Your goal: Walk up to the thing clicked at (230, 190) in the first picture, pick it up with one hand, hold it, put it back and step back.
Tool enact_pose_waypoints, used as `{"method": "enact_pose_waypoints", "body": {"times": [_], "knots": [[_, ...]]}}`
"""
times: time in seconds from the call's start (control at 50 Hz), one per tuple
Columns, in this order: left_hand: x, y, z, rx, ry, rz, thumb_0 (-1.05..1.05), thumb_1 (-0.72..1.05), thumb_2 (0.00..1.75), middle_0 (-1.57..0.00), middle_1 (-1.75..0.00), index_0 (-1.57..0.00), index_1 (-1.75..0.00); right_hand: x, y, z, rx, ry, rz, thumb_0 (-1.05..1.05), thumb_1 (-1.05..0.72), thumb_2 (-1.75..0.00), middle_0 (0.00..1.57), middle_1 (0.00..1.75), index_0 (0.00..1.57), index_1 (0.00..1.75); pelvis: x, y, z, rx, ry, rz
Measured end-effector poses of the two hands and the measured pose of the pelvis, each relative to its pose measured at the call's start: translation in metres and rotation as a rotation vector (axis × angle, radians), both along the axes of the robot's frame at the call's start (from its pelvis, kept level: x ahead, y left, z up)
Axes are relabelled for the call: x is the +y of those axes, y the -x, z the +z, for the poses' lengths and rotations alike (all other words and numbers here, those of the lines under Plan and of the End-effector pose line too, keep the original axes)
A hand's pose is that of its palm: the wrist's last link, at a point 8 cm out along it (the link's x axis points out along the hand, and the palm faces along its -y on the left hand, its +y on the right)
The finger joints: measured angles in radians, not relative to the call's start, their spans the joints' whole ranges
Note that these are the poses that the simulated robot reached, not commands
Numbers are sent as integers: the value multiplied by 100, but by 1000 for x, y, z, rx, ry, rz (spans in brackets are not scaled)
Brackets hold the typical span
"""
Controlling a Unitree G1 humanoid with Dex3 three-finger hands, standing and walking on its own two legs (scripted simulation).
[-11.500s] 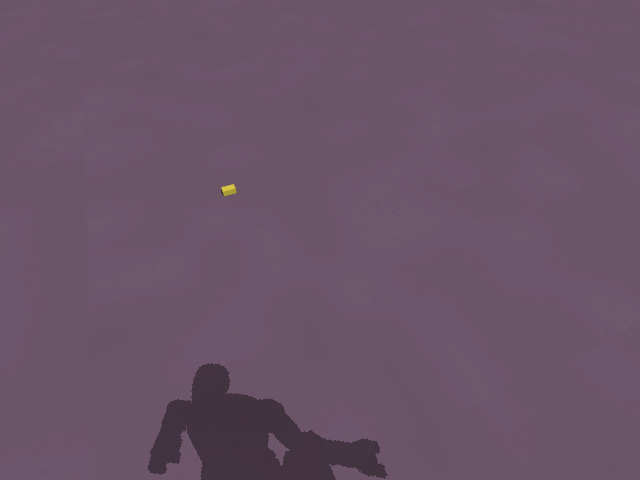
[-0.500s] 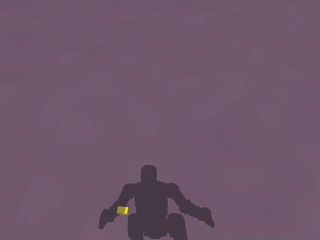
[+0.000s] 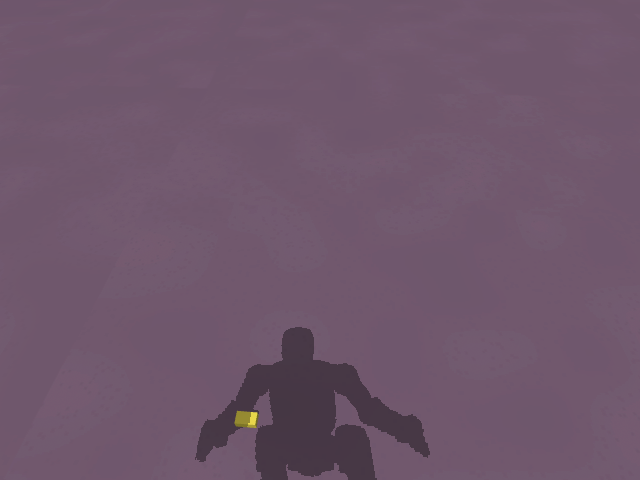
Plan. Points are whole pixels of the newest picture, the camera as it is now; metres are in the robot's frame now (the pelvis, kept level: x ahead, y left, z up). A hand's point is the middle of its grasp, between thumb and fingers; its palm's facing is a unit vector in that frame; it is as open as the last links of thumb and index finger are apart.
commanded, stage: stand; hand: left
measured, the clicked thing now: (246, 419) +0.45 +0.25 -0.77
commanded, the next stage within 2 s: none
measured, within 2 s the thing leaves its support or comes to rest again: neither
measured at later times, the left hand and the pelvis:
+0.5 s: hand out of the picture +0.07 +0.26 -0.16, palm faces -0.03 -0.94 -0.34, open 7.4 cm; pelvis +0.00 +0.00 +0.00, yaw +0 degrees
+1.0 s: hand out of the picture +0.07 +0.26 -0.16, palm faces -0.03 -0.94 -0.34, open 7.4 cm; pelvis +0.00 +0.00 +0.00, yaw +0 degrees
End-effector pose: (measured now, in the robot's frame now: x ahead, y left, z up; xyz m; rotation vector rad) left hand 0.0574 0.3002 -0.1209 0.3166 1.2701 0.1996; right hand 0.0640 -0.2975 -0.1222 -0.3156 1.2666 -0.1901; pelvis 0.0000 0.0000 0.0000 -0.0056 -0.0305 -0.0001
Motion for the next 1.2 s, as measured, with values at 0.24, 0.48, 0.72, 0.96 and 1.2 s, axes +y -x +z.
{"method": "enact_pose_waypoints", "body": {"times": [0.24, 0.48, 0.72, 0.96, 1.2], "knots": [[0, -8, 0, -16, 2, -6, 0, 91, 90, -20, -30, -20, -30, 1, -7, 1, -17, 4, 5, 0, -90, -90, 21, 30, 20, 30, 1, -2, 0, -2, -1, 0], [0, -10, 2, -21, -1, -6, 0, 91, 90, -20, -30, -20, -30, 2, -10, 1, -22, 0, 7, 0, -90, -90, 21, 30, 20, 30, 1, -3, 0, -2, -1, 0], [0, -9, 1, -19, 0, -3, 0, 91, 90, -20, -30, -20, -30, 1, -10, 1, -20, 4, 5, 0, -90, -90, 21, 30, 20, 30, 1, -4, 0, -6, 0, 0], [0, -7, 0, -12, 2, -2, 0, 91, 90, -20, -30, -20, -30, 2, -7, 1, -13, 3, 4, 0, -90, -90, 21, 30, 20, 30, 1, -4, 0, -2, 0, 2], [2, -8, -1, -7, 2, -2, 0, 91, 90, -20, -30, -20, -30, 3, -8, 1, -5, 6, 4, 0, -90, -90, 21, 30, 20, 30, 3, -7, 0, 1, 0, 1]]}}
